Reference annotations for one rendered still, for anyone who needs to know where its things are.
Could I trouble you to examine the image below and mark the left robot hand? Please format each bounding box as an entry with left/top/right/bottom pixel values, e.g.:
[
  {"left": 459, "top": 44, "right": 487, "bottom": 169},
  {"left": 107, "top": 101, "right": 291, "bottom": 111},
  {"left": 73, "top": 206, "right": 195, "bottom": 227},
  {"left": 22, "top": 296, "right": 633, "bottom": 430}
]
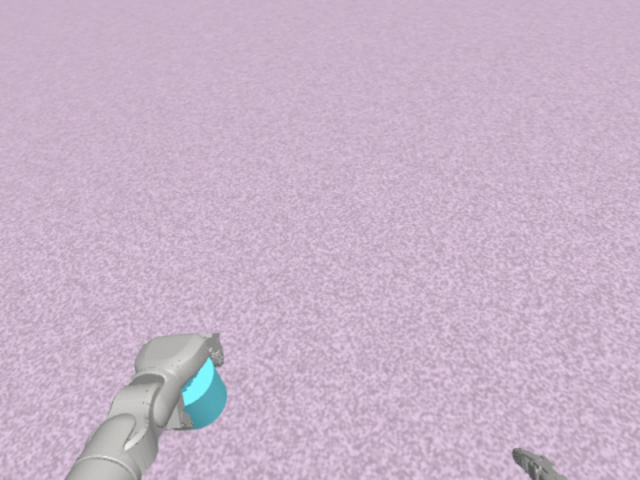
[{"left": 134, "top": 333, "right": 224, "bottom": 431}]

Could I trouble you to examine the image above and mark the left robot arm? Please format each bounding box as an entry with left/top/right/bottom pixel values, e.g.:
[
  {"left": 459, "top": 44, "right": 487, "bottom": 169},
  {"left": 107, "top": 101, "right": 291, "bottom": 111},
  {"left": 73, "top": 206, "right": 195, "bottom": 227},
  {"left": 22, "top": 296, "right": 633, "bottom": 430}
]
[{"left": 64, "top": 368, "right": 181, "bottom": 480}]

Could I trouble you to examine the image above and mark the right robot hand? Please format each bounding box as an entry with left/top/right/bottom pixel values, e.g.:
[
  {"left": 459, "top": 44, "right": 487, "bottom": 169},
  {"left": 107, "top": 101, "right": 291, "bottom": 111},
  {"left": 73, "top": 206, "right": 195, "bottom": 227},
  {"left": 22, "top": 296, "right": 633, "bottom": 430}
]
[{"left": 512, "top": 448, "right": 569, "bottom": 480}]

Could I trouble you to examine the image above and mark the tin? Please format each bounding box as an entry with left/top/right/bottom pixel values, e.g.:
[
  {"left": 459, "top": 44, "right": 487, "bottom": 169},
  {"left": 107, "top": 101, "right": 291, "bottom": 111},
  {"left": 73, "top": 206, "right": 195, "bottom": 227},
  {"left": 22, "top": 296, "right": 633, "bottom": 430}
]
[{"left": 181, "top": 357, "right": 227, "bottom": 430}]

